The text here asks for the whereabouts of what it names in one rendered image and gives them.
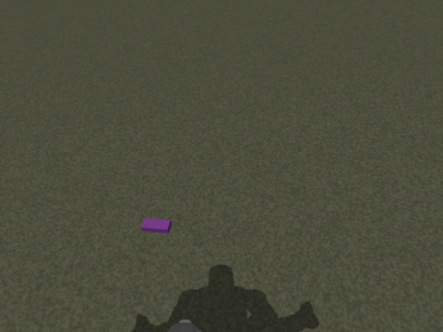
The small box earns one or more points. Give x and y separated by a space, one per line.
156 225

